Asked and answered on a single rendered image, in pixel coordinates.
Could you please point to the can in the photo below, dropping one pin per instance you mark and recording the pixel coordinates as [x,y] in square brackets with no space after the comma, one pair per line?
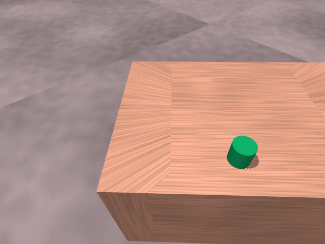
[241,152]

